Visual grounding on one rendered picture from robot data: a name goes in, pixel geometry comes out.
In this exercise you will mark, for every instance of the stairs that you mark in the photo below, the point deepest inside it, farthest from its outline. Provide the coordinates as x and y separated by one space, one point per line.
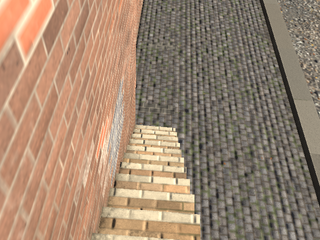
151 197

